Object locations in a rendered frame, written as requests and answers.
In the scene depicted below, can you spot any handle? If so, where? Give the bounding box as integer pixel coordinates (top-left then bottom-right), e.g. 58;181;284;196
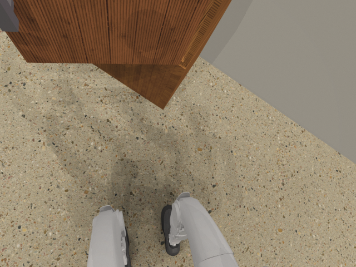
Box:
0;0;19;32

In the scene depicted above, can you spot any robot left thigh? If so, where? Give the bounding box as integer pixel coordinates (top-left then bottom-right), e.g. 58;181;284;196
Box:
87;209;126;267

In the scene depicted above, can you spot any cupboard door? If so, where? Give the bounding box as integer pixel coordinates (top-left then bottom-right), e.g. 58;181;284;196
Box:
6;0;210;65

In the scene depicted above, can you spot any robot right foot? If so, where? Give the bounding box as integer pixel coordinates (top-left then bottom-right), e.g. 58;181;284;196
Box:
161;205;180;256

